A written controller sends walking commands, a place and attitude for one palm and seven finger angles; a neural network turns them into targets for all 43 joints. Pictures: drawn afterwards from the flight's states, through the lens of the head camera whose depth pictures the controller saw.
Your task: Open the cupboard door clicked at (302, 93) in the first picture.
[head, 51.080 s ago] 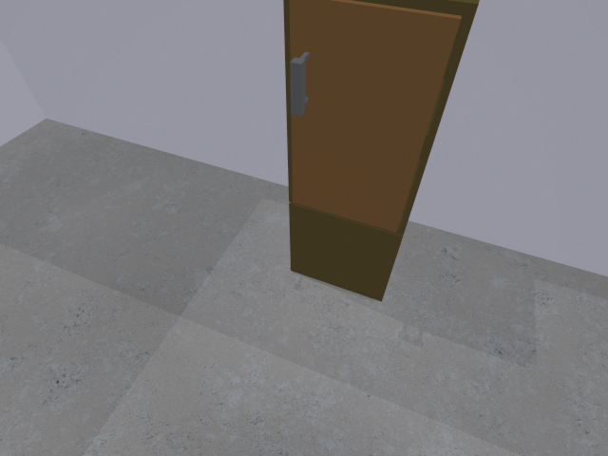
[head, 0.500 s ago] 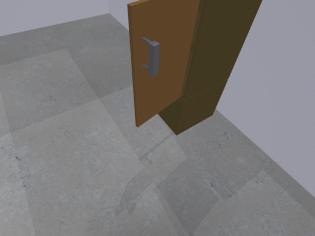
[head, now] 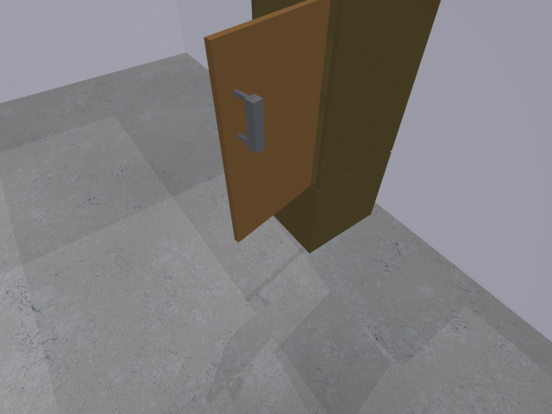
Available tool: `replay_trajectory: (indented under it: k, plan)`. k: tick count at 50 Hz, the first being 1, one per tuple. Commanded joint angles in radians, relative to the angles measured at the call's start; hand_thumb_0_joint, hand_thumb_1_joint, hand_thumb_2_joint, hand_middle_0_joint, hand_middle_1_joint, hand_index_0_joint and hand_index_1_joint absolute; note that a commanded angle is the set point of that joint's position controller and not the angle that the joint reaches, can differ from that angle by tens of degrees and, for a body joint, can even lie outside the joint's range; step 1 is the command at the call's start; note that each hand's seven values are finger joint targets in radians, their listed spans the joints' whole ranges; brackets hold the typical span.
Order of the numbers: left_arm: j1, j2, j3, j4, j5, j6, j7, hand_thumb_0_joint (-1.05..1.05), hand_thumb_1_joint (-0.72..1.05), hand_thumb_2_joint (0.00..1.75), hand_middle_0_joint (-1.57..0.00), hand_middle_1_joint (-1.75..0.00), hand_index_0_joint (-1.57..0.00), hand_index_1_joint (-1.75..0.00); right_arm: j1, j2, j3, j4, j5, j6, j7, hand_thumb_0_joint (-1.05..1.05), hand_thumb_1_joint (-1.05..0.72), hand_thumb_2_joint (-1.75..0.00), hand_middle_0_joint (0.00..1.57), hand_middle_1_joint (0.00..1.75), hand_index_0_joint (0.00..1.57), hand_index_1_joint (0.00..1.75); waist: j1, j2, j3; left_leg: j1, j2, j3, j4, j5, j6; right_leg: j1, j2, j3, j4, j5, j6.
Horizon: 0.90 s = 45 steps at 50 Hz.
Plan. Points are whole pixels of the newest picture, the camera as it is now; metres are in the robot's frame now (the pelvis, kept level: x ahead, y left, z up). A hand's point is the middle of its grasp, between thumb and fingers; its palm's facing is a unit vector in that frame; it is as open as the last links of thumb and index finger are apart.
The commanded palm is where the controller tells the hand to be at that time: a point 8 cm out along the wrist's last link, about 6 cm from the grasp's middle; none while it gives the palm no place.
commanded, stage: let the arm hang, fingers relaxed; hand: left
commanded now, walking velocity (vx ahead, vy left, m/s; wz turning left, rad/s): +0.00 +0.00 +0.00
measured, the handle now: (247, 121) +0.66 +0.10 +0.07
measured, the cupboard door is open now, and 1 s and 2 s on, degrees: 100 100 100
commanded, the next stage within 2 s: look to check the result in 0.16 s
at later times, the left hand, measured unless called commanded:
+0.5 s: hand out of the picture +0.00 +0.16 -0.17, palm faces +0.05 -0.98 -0.19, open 7.4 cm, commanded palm none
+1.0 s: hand out of the picture +0.04 +0.16 -0.17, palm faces +0.04 -0.98 -0.21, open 7.4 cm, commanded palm none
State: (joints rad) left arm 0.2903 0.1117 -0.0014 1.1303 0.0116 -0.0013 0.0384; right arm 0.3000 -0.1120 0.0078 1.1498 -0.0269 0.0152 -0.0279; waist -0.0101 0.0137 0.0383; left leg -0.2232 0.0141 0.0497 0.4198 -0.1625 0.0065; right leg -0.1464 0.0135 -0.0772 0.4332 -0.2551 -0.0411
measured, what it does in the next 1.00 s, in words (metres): stands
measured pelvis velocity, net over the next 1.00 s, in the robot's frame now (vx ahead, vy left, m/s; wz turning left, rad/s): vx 0.04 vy -0.02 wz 0.01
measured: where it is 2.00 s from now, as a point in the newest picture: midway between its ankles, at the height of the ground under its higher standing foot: outside the picture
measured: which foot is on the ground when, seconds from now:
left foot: down 0.00-1.00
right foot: down 0.00-1.00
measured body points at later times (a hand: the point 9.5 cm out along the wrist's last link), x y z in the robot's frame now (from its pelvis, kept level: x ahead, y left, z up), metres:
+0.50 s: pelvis +0.02 -0.01 +0.00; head +0.04 -0.01 +0.45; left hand +0.00 +0.21 -0.16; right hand +0.01 -0.22 -0.17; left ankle +0.04 +0.12 -0.74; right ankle -0.01 -0.09 -0.74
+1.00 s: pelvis +0.04 -0.02 +0.00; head +0.06 -0.03 +0.45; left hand +0.04 +0.21 -0.15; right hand +0.05 -0.24 -0.16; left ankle +0.04 +0.12 -0.74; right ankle -0.01 -0.09 -0.74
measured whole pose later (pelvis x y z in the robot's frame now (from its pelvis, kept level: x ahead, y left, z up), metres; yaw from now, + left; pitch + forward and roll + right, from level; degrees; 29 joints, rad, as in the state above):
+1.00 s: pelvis +0.04 -0.02 +0.00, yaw +0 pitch -1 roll +1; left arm 0.26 0.14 0.01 1.13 0.01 -0.02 0.03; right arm 0.23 -0.16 0.00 1.15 -0.02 0.00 -0.04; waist 0.00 0.01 0.05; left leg -0.16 0.03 0.04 0.38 -0.19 -0.02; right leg -0.07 0.03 -0.09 0.36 -0.28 -0.06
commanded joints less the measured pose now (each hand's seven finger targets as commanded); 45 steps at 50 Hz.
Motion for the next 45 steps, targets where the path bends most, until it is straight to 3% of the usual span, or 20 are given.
replay_trajectory:
  k: [1,4,6,28,37,45]
  plan:
    - [0.094,0.108,0.028,-0.010,-0.006,-0.011,0.006,0.00,0.90,0.90,-0.20,-0.30,-0.20,-0.30,0.070,-0.086,-0.017,-0.018,0.006,-0.008,-0.007,0.00,-0.90,-0.90,0.20,0.30,0.20,0.30,0.007,0.018,0.076,0.001,0.076,-0.095,-0.078,-0.016,0.019,-0.094,-0.111,0.118,-0.125,-0.017,-0.012]
    - [0.091,0.107,0.029,-0.008,-0.007,-0.014,0.004,0.00,0.90,0.90,-0.20,-0.30,-0.20,-0.30,0.070,-0.081,-0.016,-0.017,0.006,-0.013,-0.009,0.00,-0.90,-0.90,0.20,0.30,0.20,0.30,0.004,0.018,0.050,0.012,0.080,-0.095,-0.076,0.024,0.021,-0.064,-0.114,0.119,-0.121,0.033,-0.012]
    - [0.098,0.104,0.030,-0.008,-0.006,-0.015,0.005,0.00,0.90,0.90,-0.20,-0.30,-0.20,-0.30,0.064,-0.086,-0.019,-0.022,0.008,-0.012,-0.010,0.00,-0.90,-0.90,0.20,0.30,0.20,0.30,0.007,-0.004,0.052,0.024,0.080,-0.094,-0.067,0.040,0.021,-0.068,-0.116,0.116,-0.126,0.040,-0.012]
    - [0.082,0.117,0.028,-0.007,-0.007,-0.020,0.004,0.00,0.90,0.90,-0.20,-0.30,-0.20,-0.30,0.031,-0.114,-0.019,-0.017,0.008,-0.015,-0.013,0.00,-0.90,-0.90,0.20,0.30,0.20,0.30,0.001,-0.010,0.045,0.063,0.087,-0.095,-0.073,0.106,0.020,-0.032,-0.120,0.110,-0.136,0.124,-0.005]
    - [0.069,0.138,0.032,-0.011,-0.006,-0.025,0.004,0.00,0.90,0.90,-0.20,-0.30,-0.20,-0.30,0.011,-0.135,-0.022,-0.019,0.009,-0.018,-0.014,0.00,-0.90,-0.90,0.20,0.30,0.20,0.30,0.002,-0.027,0.025,0.081,0.089,-0.087,-0.066,0.137,0.017,-0.003,-0.127,0.107,-0.136,0.213,-0.002]
    - [0.052,0.151,0.034,-0.016,-0.008,-0.026,0.003,0.00,0.90,0.90,-0.20,-0.30,-0.20,-0.30,-0.002,-0.148,-0.023,-0.021,0.008,-0.018,-0.016,0.00,-0.90,-0.90,0.20,0.30,0.20,0.30,0.002,-0.010,0.020,0.091,0.090,-0.084,-0.066,0.152,0.014,0.012,-0.127,0.111,-0.137,0.253,-0.003]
